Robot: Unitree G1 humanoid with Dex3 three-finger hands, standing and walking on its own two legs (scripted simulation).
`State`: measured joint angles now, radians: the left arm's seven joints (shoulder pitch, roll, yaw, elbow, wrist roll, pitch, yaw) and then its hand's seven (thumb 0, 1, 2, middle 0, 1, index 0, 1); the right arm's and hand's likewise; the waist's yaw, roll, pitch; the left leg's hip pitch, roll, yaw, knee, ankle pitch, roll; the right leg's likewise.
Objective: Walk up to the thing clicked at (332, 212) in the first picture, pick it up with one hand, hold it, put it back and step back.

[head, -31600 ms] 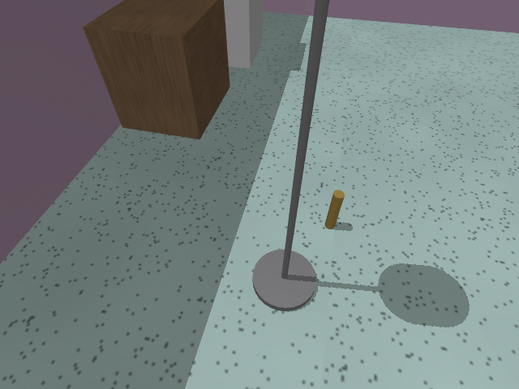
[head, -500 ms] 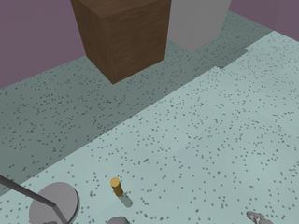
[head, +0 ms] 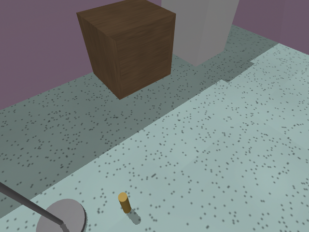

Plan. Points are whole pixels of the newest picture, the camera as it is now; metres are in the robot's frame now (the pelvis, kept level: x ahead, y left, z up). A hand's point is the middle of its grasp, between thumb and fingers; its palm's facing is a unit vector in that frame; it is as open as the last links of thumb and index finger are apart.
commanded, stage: walk up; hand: left
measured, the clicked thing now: (125, 203) +0.38 +0.18 -0.66
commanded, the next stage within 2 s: none
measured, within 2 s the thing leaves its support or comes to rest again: neither
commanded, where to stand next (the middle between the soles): +0.09 -0.03 m, yaw +1 degrees
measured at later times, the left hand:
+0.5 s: hand out of the picture +0.07 +0.25 -0.16, palm faces +0.00 -0.94 -0.33, open 7.4 cm
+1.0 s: hand out of the picture -0.02 +0.25 -0.14, palm faces +0.08 -0.91 -0.41, open 7.4 cm
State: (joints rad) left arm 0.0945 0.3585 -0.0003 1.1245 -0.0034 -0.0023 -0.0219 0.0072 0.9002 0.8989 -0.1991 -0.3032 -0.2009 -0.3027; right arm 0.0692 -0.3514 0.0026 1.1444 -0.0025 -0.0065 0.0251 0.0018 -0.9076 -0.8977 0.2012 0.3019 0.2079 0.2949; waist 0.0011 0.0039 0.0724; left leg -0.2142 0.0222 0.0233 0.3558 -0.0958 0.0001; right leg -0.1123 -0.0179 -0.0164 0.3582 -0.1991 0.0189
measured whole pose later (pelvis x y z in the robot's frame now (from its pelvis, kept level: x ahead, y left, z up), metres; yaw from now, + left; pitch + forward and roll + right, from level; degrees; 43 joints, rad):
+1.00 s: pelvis -0.05 -0.03 -0.01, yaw +5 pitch -1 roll +1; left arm 0.27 0.36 0.06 0.89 0.04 -0.04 -0.02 0.01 0.90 0.90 -0.20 -0.30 -0.21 -0.30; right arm 0.20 -0.41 -0.07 0.98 -0.04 0.06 0.06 0.00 -0.91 -0.90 0.20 0.30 0.21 0.29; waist 0.04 0.03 0.09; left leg -0.34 -0.03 -0.07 0.86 -0.47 -0.01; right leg -0.21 -0.05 -0.08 0.55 -0.33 -0.04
